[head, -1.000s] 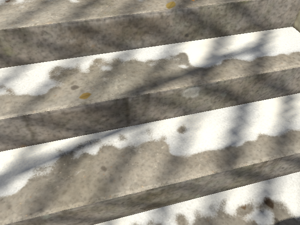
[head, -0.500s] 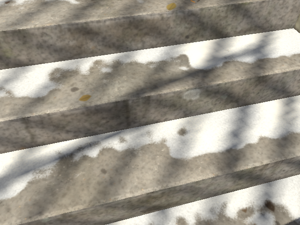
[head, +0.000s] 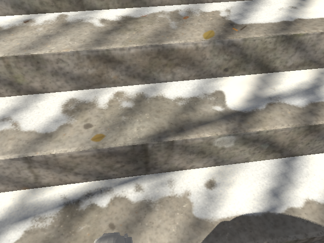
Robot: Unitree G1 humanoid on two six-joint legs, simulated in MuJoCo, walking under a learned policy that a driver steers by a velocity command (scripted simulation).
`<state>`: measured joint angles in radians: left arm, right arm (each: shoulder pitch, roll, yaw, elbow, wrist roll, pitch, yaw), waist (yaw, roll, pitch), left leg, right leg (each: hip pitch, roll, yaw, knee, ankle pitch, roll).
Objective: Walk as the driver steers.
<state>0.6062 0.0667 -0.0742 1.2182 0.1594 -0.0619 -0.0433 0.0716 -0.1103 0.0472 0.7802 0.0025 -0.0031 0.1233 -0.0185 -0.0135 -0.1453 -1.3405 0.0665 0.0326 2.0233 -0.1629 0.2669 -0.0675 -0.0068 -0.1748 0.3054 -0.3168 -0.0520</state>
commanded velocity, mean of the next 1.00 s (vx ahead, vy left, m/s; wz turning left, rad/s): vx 0.26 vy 0.00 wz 0.39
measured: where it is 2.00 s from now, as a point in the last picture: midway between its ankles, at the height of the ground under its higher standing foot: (164, 226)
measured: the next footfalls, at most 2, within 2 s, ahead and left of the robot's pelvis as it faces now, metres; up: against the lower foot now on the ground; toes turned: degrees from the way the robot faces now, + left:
left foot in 0.08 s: +0.19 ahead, +0.10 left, +0.17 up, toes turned +5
right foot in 0.58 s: +0.52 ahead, -0.09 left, +0.34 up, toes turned +18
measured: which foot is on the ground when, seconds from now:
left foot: up 0.00-0.06, down 0.08-0.58, up 0.60-1.00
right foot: down 0.00-0.16, up 0.18-0.56, down 0.58-1.00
